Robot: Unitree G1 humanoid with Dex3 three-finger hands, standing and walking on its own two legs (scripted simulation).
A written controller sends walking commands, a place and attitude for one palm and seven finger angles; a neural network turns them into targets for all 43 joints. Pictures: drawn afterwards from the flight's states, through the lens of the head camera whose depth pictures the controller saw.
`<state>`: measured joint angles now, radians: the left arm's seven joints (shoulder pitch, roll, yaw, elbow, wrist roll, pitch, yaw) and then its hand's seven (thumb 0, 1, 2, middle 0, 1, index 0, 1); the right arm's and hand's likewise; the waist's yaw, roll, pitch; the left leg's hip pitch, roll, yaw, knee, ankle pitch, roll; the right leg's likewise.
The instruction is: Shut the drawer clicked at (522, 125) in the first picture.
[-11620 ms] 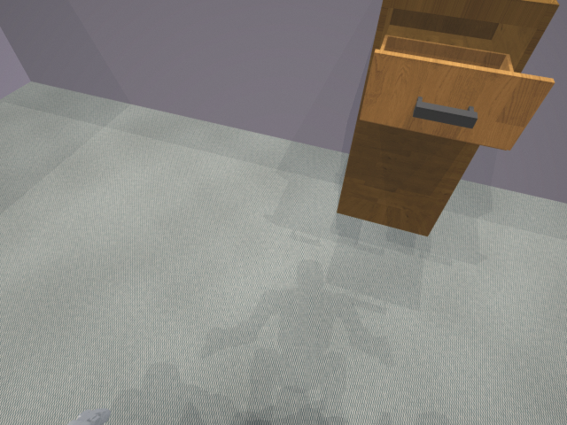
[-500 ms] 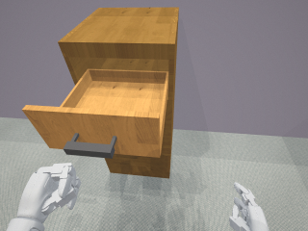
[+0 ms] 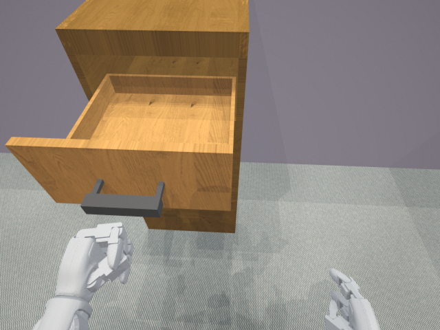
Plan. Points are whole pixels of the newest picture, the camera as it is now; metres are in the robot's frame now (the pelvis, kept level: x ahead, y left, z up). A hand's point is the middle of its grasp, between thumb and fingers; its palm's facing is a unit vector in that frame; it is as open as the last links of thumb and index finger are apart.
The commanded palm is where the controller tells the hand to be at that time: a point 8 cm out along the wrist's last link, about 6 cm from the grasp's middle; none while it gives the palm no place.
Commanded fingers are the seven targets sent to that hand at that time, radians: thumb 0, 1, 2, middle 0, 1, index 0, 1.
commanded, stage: bring the fist close to the handle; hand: left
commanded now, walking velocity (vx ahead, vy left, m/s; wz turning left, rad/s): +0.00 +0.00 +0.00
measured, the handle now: (126, 195) +0.34 +0.19 +0.07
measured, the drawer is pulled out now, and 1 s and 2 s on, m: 0.30 0.29 0.18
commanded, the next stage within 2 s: push the drawer shut in 0.52 s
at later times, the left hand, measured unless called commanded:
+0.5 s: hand (130, 258) +0.22 +0.16 +0.06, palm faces +0.00 -1.00 -0.05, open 3.3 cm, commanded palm +0.20 +0.21 +0.07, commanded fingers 0.00 0.90 0.90 -1.40 -1.60 -1.40 -1.60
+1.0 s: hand (133, 235) +0.26 +0.16 +0.07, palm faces +0.00 -1.00 -0.05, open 3.1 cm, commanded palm +0.25 +0.21 +0.07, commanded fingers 0.00 0.90 0.90 -1.40 -1.60 -1.40 -1.60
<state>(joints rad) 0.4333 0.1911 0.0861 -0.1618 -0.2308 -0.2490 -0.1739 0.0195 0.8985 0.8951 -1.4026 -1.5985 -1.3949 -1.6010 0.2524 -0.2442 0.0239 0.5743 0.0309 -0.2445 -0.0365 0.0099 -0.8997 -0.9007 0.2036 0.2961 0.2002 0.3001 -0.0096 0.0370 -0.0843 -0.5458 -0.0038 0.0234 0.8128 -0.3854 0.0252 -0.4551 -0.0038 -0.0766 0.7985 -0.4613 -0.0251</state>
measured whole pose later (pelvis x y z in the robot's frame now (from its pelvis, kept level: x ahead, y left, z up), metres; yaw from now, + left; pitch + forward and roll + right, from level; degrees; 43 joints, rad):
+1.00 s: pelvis -0.01 -0.01 -0.01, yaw +0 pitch +9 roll -1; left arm 0.18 0.23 0.13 0.08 -0.25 -0.28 -0.19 -0.01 0.87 0.93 -1.40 -1.60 -1.40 -1.60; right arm 0.25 -0.27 0.03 0.58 0.04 -0.15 -0.05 0.01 -0.90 -0.90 0.20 0.30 0.20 0.30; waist -0.02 0.05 -0.10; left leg -0.62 0.01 0.01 0.86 -0.39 0.01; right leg -0.52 0.01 -0.09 0.85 -0.48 -0.04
